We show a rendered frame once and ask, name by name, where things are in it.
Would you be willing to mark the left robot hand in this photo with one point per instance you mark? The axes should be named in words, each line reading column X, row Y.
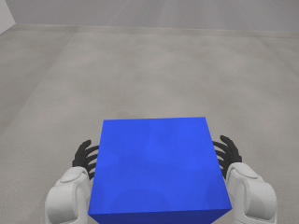
column 81, row 159

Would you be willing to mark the right robot hand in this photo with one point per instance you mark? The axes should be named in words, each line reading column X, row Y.
column 230, row 156

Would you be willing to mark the left robot forearm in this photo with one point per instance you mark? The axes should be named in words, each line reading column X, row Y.
column 66, row 201

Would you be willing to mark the right robot forearm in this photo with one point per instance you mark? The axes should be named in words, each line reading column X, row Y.
column 255, row 200

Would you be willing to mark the carton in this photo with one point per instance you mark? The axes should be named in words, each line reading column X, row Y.
column 157, row 171

